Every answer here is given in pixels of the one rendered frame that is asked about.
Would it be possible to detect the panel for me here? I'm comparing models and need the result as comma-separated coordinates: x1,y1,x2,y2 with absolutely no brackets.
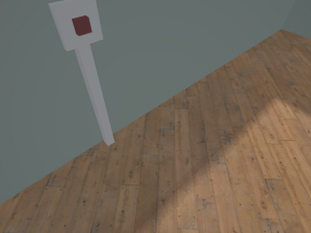
48,0,115,147

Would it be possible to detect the button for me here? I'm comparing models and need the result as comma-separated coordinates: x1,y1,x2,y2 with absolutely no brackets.
72,16,92,36

